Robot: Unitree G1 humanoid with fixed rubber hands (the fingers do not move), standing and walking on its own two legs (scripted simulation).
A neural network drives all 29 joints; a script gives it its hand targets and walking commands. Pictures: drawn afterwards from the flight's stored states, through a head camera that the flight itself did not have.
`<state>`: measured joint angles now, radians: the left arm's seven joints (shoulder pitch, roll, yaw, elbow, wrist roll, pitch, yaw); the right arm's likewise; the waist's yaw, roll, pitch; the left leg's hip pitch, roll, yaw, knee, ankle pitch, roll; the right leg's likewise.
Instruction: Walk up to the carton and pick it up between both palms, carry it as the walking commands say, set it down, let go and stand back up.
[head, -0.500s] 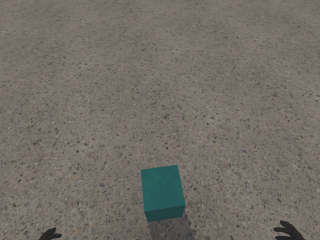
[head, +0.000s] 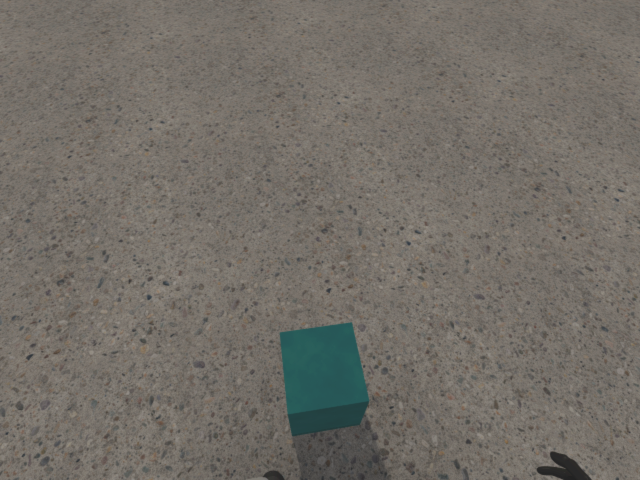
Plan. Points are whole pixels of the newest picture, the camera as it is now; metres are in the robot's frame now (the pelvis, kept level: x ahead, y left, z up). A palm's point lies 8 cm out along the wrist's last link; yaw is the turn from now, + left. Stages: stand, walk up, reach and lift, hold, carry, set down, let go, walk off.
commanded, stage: walk up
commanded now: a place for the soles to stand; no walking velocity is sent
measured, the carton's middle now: (321, 380) +0.43 +0.00 -0.65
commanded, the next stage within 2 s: reach and lift in 1.14 s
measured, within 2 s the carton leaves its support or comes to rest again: neither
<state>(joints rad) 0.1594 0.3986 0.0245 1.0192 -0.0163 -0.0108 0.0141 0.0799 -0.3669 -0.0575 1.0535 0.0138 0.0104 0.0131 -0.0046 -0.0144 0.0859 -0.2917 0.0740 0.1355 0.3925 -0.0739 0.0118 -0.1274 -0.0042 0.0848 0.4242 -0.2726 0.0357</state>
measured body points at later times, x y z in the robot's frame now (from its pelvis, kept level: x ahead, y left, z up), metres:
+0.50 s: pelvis +0.01 +0.00 +0.00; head +0.03 +0.01 +0.45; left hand +0.10 +0.32 -0.13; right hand +0.10 -0.33 -0.11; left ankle +0.09 +0.12 -0.74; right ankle -0.02 -0.15 -0.74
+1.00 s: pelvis +0.01 +0.00 +0.00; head +0.03 +0.01 +0.45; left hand +0.12 +0.31 -0.12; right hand +0.08 -0.32 -0.11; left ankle +0.09 +0.12 -0.74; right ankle -0.02 -0.15 -0.74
